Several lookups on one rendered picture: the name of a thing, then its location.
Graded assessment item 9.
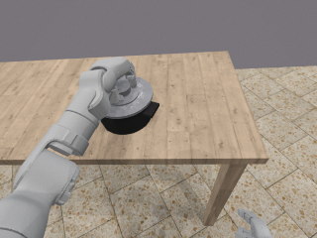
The right robot hand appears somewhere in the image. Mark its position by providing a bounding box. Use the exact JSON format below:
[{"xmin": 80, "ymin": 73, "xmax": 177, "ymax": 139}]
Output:
[{"xmin": 235, "ymin": 208, "xmax": 273, "ymax": 238}]

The table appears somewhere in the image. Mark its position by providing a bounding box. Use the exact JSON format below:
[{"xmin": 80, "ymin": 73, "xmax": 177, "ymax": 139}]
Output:
[{"xmin": 0, "ymin": 51, "xmax": 269, "ymax": 226}]

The left robot upper arm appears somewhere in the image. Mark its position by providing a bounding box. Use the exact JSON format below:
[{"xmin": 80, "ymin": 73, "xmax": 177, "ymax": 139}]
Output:
[{"xmin": 0, "ymin": 148, "xmax": 80, "ymax": 238}]

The lid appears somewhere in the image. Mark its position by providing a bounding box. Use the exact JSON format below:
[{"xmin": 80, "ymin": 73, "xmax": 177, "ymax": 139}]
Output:
[{"xmin": 105, "ymin": 75, "xmax": 154, "ymax": 119}]

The left robot hand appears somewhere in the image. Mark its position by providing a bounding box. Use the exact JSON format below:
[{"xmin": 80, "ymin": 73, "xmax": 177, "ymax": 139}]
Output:
[{"xmin": 90, "ymin": 57, "xmax": 137, "ymax": 104}]

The left robot forearm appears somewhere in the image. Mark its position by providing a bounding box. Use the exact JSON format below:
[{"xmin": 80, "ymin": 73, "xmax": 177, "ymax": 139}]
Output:
[{"xmin": 13, "ymin": 64, "xmax": 117, "ymax": 189}]

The knob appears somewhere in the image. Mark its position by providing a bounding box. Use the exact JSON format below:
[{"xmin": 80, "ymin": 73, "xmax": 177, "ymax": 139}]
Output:
[{"xmin": 116, "ymin": 80, "xmax": 131, "ymax": 97}]

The pot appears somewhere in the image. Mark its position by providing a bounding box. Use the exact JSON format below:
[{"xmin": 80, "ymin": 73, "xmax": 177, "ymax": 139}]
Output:
[{"xmin": 101, "ymin": 101, "xmax": 159, "ymax": 135}]

